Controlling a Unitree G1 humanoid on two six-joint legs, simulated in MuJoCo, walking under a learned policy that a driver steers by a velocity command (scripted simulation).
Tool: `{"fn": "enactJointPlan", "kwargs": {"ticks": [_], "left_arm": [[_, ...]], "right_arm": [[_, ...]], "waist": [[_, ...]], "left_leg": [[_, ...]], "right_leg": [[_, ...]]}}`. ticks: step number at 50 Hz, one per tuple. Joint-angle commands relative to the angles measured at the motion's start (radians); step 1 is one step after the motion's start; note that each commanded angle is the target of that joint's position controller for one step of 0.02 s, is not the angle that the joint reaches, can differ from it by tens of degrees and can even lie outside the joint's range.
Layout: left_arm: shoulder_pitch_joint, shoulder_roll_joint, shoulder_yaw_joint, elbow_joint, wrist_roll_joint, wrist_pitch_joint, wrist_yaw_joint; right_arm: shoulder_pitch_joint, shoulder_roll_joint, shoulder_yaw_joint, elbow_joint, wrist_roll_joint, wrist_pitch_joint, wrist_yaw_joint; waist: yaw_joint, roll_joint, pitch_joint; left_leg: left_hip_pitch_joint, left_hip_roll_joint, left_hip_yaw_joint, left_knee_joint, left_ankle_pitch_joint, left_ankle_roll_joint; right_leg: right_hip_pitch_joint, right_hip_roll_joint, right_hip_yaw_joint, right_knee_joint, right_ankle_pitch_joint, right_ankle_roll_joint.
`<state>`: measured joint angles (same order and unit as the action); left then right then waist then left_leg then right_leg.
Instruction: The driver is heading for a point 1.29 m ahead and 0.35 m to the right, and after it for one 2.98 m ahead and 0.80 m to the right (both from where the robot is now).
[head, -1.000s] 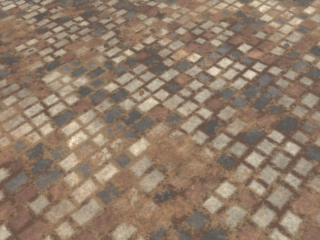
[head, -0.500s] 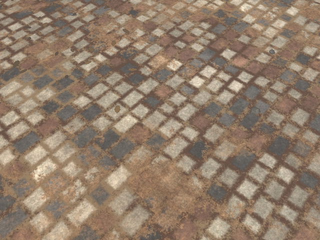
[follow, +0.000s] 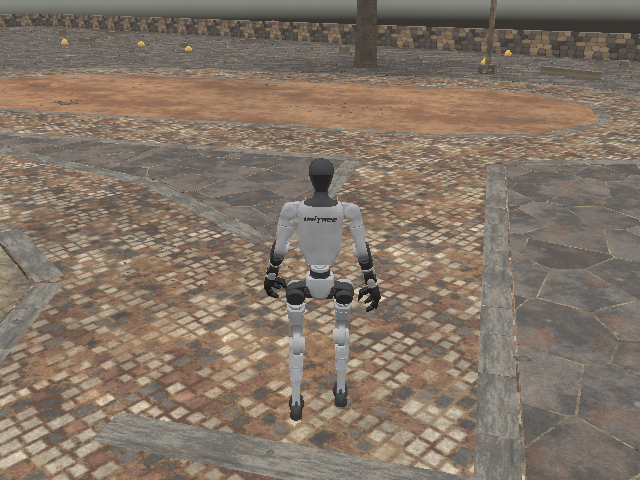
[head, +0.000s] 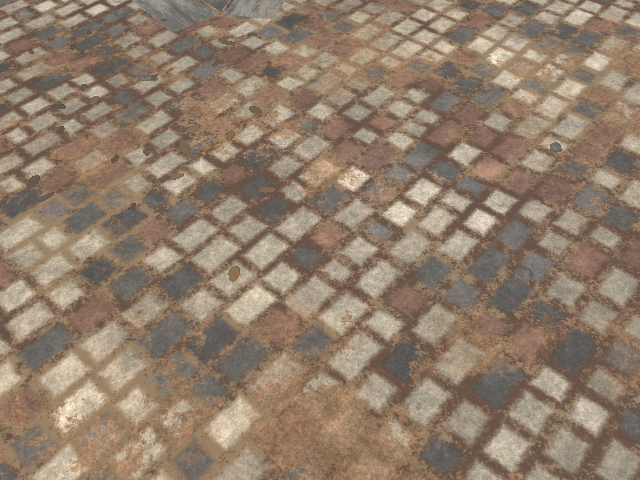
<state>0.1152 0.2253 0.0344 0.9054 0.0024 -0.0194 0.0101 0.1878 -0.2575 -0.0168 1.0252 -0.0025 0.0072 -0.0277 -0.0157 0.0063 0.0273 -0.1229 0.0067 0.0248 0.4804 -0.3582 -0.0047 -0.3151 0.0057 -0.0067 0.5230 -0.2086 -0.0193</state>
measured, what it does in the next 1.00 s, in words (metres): walks ahead, turning right: left foot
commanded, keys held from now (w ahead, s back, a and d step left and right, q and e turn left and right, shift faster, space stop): no key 0.06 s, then w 0.32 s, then w+e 0.62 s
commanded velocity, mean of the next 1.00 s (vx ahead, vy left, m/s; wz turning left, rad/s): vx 0.36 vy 0.00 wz -0.24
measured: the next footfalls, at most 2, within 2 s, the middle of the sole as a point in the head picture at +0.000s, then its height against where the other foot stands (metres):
left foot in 0.80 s outside the picture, level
right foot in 1.32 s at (457, 458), level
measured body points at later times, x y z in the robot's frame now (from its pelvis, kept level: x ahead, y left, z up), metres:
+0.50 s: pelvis +0.10 -0.02 +0.00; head +0.11 -0.03 +0.45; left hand +0.15 +0.24 -0.14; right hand +0.12 -0.28 -0.15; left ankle -0.01 +0.12 -0.64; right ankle +0.04 -0.11 -0.73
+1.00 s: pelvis +0.32 +0.02 +0.01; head +0.34 +0.02 +0.46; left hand +0.49 +0.27 -0.11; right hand +0.32 -0.27 -0.11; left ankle +0.38 +0.12 -0.73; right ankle +0.28 -0.12 -0.65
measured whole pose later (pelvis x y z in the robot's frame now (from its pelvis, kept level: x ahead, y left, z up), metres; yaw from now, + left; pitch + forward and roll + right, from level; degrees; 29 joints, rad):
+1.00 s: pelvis +0.32 +0.02 +0.01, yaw -17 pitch +0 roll +2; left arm 0.26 0.31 0.08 0.83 -0.03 -0.04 0.02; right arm 0.20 -0.26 -0.07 0.92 -0.01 -0.11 0.01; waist -0.02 -0.05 0.04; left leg -0.22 -0.01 0.09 0.35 -0.14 0.02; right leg -0.56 -0.08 0.03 1.14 -0.32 -0.04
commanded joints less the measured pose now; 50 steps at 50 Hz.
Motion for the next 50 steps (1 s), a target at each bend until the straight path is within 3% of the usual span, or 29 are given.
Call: {"fn": "enactJointPlan", "kwargs": {"ticks": [1,4,7,8,11,13,15,16,18,19,20,21,22,23,24,25,28,32,36,38,39,40,41,42,43,44,45,47,50], "left_arm": [[-0.011,0.127,0.03,-0.028,-0.002,-0.005,0.005],[-0.003,0.116,0.029,0.0,-0.004,0.004,0.007],[0.004,0.138,0.042,0.015,-0.014,0.013,0.012],[0.001,0.138,0.043,0.014,-0.015,0.005,0.012],[0.002,0.12,0.041,0.014,-0.024,-0.036,-0.001],[-0.027,0.101,0.037,-0.002,-0.027,-0.065,-0.016],[-0.074,0.084,0.033,-0.029,-0.03,-0.092,-0.032],[-0.091,0.09,0.033,-0.036,-0.03,-0.101,-0.039],[-0.051,0.092,0.037,-0.025,-0.034,-0.111,-0.051],[0.077,0.103,0.048,0.015,-0.041,-0.113,-0.056],[0.283,0.172,0.079,0.083,-0.042,-0.111,-0.058],[0.461,0.269,0.097,0.133,-0.026,-0.092,-0.05],[0.415,0.191,0.061,0.12,-0.022,-0.085,-0.056],[0.346,0.138,0.042,0.102,-0.017,-0.087,-0.054],[0.299,0.109,0.029,0.087,-0.012,-0.089,-0.051],[0.255,0.107,0.02,0.071,-0.015,-0.089,-0.048],[0.218,0.124,0.018,0.045,-0.015,-0.07,-0.017],[0.254,0.188,0.038,0.03,-0.011,-0.06,0.017],[0.257,0.188,0.054,0.029,-0.037,-0.064,0.021],[0.242,0.183,0.061,0.012,-0.03,-0.053,0.021],[0.234,0.163,0.056,-0.001,-0.019,-0.047,0.019],[0.228,0.116,0.039,-0.034,-0.001,-0.042,0.014],[0.367,-0.016,0.007,-0.066,-0.016,-0.054,0.011],[0.37,0.072,0.021,-0.06,-0.047,-0.059,0.011],[0.291,0.155,0.043,-0.077,-0.058,-0.059,0.012],[0.239,0.164,0.048,-0.087,-0.048,-0.056,0.016],[0.22,0.156,0.053,-0.091,-0.034,-0.051,0.015],[0.238,0.118,0.056,-0.099,-0.034,-0.032,0.008],[0.187,0.1,0.054,-0.145,-0.029,-0.01,0.006]], "right_arm": [[0.049,-0.098,-0.019,-0.001,0.001,0.002,-0.006],[0.073,-0.085,-0.016,0.026,0.0,0.006,-0.007],[0.059,-0.102,-0.021,0.024,0.011,0.001,-0.009],[0.061,-0.099,-0.02,0.018,0.014,-0.009,-0.01],[0.112,-0.096,-0.018,0.024,0.021,-0.055,-0.005],[0.17,-0.121,-0.025,0.039,0.027,-0.079,0.001],[0.223,-0.172,-0.041,0.057,0.034,-0.093,0.007],[0.232,-0.168,-0.043,0.056,0.033,-0.097,0.01],[0.217,-0.154,-0.043,0.046,0.028,-0.091,0.015],[0.126,-0.15,-0.04,0.014,0.021,-0.085,0.019],[0.027,-0.144,-0.038,-0.033,0.012,-0.092,0.021],[-0.004,-0.111,-0.031,-0.072,-0.012,-0.113,0.021],[0.033,-0.068,-0.022,-0.081,0.006,-0.137,0.032],[-0.026,-0.085,-0.026,-0.104,0.041,-0.148,0.041],[-0.075,-0.085,-0.028,-0.126,0.061,-0.15,0.046],[-0.075,-0.079,-0.031,-0.131,0.05,-0.148,0.044],[-0.065,-0.069,-0.041,-0.142,0.015,-0.133,0.038],[-0.247,-0.032,-0.026,-0.219,0.014,-0.126,0.038],[-0.244,-0.113,-0.05,-0.245,0.031,-0.117,0.035],[-0.165,-0.154,-0.071,-0.23,0.027,-0.124,0.031],[-0.046,-0.182,-0.09,-0.199,0.027,-0.126,0.025],[0.114,-0.233,-0.104,-0.179,0.013,-0.129,0.02],[0.206,-0.32,-0.121,-0.16,-0.005,-0.122,0.026],[0.17,-0.231,-0.098,-0.166,-0.003,-0.125,0.035],[0.076,-0.158,-0.078,-0.188,0.006,-0.129,0.036],[0.006,-0.133,-0.07,-0.196,0.007,-0.127,0.037],[-0.04,-0.109,-0.065,-0.193,0.0,-0.124,0.037],[-0.072,-0.095,-0.062,-0.18,-0.011,-0.125,0.035],[-0.053,-0.131,-0.077,-0.161,-0.005,-0.136,0.028]], "waist": [[-0.003,-0.014,-0.1],[-0.007,-0.014,-0.101],[0.006,0.003,0.01],[0.004,-0.002,0.057],[-0.008,-0.001,0.109],[-0.026,0.066,0.102],[-0.032,0.157,0.113],[-0.037,0.133,0.12],[-0.007,0.117,0.093],[0.079,0.109,0.043],[0.176,0.023,-0.053],[0.208,-0.254,-0.153],[0.139,-0.27,-0.159],[0.119,-0.147,-0.058],[0.098,-0.068,0.006],[0.067,-0.01,0.045],[0.021,-0.046,0.07],[0.056,-0.098,0.085],[0.019,-0.123,0.069],[-0.027,-0.117,0.015],[-0.082,-0.103,-0.065],[-0.142,-0.033,-0.218],[-0.074,0.295,-0.373],[-0.068,0.321,-0.341],[-0.06,0.213,-0.181],[-0.038,0.123,-0.102],[-0.014,0.095,-0.056],[0.025,0.13,-0.032],[0.028,0.082,-0.004]], "left_leg": [[-0.065,0.032,-0.027,-0.05,0.261,0.014],[-0.059,0.025,-0.015,-0.065,0.15,0.017],[-0.164,0.024,-0.028,-0.064,-0.208,0.067],[-0.189,0.034,-0.045,-0.065,-0.263,0.083],[-0.181,0.07,-0.104,-0.062,-0.269,0.125],[-0.087,0.124,-0.197,-0.101,-0.218,0.167],[0.067,0.266,-0.37,-0.168,-0.03,0.226],[0.114,0.298,-0.387,-0.145,0.106,0.235],[0.136,0.276,-0.317,-0.068,0.335,0.211],[0.026,0.203,-0.208,0.038,0.523,0.168],[-0.144,0.087,-0.075,0.314,0.721,0.1],[-0.433,-0.015,-0.004,0.712,0.245,0.03],[-0.642,-0.054,-0.094,0.83,-0.184,0.035],[-0.731,0.006,-0.124,0.903,-0.181,0.051],[-0.779,0.046,-0.108,0.896,-0.128,0.062],[-0.767,0.08,-0.092,0.819,-0.062,0.058],[-0.61,0.086,-0.048,0.549,0.1,0.0],[-0.366,-0.005,0.006,0.143,0.334,-0.05],[-0.27,0.015,-0.083,0.025,0.4,-0.033],[-0.17,0.005,-0.075,0.02,0.311,-0.004],[-0.018,0.001,-0.064,0.005,0.266,0.021],[0.23,0.136,-0.195,0.015,0.151,0.077],[0.536,0.391,-0.647,-0.108,-0.078,0.225],[0.476,0.411,-0.842,-0.246,-0.294,0.242],[0.326,0.376,-0.692,-0.263,-0.312,0.196],[0.183,0.34,-0.534,-0.262,-0.179,0.167],[0.067,0.299,-0.416,-0.279,-0.055,0.155],[-0.046,0.257,-0.269,-0.328,0.045,0.151],[-0.073,0.279,-0.174,-0.385,0.125,0.196]], "right_leg": [[0.183,-0.083,0.085,-0.027,0.431,-0.072],[0.18,-0.065,0.07,-0.04,0.27,-0.067],[0.083,-0.038,0.074,-0.065,-0.318,-0.076],[0.037,-0.042,0.091,-0.079,-0.402,-0.082],[-0.031,-0.049,0.116,-0.054,-0.393,-0.101],[-0.109,-0.009,0.062,0.043,-0.28,-0.089],[-0.254,0.019,-0.038,0.197,-0.081,-0.063],[-0.297,-0.001,-0.044,0.211,-0.02,-0.064],[-0.243,-0.001,-0.06,0.173,-0.029,-0.076],[-0.008,0.023,-0.066,0.057,0.015,-0.101],[0.313,-0.015,0.083,-0.032,0.177,-0.15],[0.606,-0.206,0.404,-0.117,0.36,-0.217],[0.669,-0.335,0.636,-0.188,0.462,-0.297],[0.589,-0.351,0.619,-0.203,0.376,-0.315],[0.533,-0.331,0.535,-0.228,0.35,-0.307],[0.456,-0.298,0.455,-0.259,0.335,-0.28],[0.286,-0.197,0.303,-0.35,0.306,-0.218],[0.08,-0.121,0.206,-0.383,0.213,-0.18],[0.15,-0.197,0.291,-0.351,0.16,-0.143],[0.196,-0.19,0.294,-0.225,0.306,-0.118],[0.178,-0.136,0.268,-0.067,0.381,-0.095],[0.062,-0.062,0.227,0.207,0.25,-0.066],[-0.261,0.089,0.126,0.558,-0.278,-0.008],[-0.386,0.034,0.17,0.738,-0.384,-0.016],[-0.438,-0.018,0.157,0.784,-0.3,-0.031],[-0.407,-0.069,0.127,0.767,-0.218,-0.034],[-0.36,-0.103,0.121,0.722,-0.164,-0.032],[-0.277,-0.147,0.112,0.665,-0.124,-0.028],[-0.322,-0.169,0.102,0.599,-0.06,-0.008]]}}
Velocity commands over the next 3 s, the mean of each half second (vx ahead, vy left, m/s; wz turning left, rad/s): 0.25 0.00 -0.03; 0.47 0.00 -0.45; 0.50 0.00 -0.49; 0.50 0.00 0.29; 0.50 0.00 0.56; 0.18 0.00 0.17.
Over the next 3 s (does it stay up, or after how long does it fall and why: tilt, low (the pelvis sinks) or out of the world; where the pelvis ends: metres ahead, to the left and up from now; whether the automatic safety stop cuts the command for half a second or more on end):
stays up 1.21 -0.36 0.00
